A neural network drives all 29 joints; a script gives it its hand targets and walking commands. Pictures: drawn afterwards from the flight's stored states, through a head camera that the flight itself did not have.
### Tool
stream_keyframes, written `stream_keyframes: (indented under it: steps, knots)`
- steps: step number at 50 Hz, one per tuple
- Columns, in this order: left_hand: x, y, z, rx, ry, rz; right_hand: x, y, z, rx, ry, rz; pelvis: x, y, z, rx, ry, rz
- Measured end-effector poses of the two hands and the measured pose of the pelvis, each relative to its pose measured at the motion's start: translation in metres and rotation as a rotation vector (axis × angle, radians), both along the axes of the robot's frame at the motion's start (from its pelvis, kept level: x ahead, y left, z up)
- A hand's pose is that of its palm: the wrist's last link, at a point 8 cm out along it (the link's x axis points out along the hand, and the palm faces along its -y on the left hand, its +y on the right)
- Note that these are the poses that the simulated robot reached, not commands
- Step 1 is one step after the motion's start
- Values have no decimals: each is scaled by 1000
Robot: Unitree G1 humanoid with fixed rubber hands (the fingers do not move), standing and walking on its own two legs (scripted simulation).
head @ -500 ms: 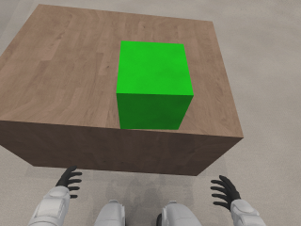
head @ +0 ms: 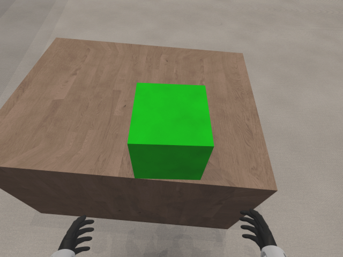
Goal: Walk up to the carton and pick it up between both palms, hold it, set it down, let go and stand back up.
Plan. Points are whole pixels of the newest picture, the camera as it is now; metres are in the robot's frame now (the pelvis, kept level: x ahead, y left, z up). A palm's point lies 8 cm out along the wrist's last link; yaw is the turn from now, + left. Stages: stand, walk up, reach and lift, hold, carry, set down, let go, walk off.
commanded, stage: reach and lift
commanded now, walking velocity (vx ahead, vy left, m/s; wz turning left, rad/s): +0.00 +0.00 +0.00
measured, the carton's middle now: (169, 132) +0.47 +0.00 -0.06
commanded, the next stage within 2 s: none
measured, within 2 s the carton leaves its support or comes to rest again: neither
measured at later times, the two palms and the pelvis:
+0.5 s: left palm (70, 256) +0.15 +0.22 -0.07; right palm (268, 253) +0.14 -0.21 -0.06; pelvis +0.00 +0.02 +0.01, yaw -2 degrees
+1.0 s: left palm (84, 221) +0.21 +0.21 -0.06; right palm (263, 221) +0.20 -0.22 -0.06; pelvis +0.00 +0.01 -0.01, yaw -3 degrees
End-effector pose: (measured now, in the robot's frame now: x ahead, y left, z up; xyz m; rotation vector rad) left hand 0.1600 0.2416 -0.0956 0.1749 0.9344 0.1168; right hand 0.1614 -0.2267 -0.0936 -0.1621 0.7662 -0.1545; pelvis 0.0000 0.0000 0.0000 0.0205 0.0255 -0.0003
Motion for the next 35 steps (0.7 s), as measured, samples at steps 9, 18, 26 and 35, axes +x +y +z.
stream_keyframes:
  steps: [9, 18, 26, 35]
  knots:
    - [-5, -2, 14, -35, -100, -39, -10, 13, 17, 39, -76, -14, 8, 12, 8, -19, -15, -23]
    - [-18, -6, 19, -37, -171, -20, -20, 31, 21, 91, -110, -22, 0, 18, 9, -24, -30, -34]
    - [-12, -19, 30, -56, -274, -27, -24, 11, 30, 64, -186, -40, -4, 20, 7, -20, -37, -42]
    - [6, -22, 32, -64, -367, -13, -6, 5, 36, 85, -265, 1, -8, 14, 1, -5, -34, -51]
